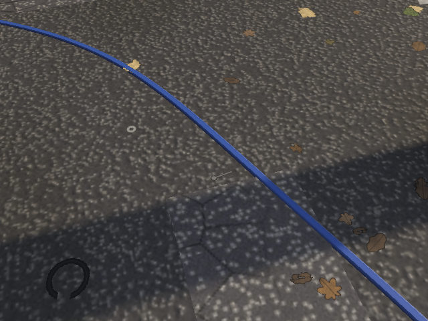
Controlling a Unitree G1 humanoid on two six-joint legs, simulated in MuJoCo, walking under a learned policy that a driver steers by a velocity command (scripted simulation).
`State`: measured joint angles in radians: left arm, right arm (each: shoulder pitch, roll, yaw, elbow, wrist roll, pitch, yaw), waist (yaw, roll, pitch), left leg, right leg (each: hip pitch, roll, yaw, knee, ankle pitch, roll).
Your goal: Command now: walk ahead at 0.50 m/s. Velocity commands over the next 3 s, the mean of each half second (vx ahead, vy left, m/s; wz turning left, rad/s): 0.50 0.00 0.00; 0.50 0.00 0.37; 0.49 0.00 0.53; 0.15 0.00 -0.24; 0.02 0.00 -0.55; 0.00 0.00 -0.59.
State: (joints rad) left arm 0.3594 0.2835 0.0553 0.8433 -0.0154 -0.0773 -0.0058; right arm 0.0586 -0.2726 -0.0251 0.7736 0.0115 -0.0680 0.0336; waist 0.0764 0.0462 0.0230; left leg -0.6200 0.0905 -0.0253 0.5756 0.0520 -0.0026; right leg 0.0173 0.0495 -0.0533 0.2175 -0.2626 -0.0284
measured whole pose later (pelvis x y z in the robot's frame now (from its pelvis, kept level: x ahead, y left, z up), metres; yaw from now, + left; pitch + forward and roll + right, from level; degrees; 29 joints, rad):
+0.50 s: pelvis +0.28 +0.05 +0.00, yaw +0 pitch +2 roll +1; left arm 0.09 0.27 0.04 0.77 -0.01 -0.07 -0.02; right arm 0.35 -0.27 -0.04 0.90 0.01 -0.08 0.01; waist -0.08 -0.05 0.01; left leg 0.00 -0.07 0.05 0.20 -0.23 0.06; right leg -0.65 -0.11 0.03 0.61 0.08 0.01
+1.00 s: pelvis +0.55 +0.02 +0.00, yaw +14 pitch +0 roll -3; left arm 0.29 0.27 0.08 0.90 0.01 -0.09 0.01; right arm 0.14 -0.29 -0.07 0.78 0.02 -0.02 0.02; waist 0.06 0.04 0.04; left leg -0.67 0.13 -0.03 0.78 -0.03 0.01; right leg 0.01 0.01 -0.22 0.22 -0.23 -0.01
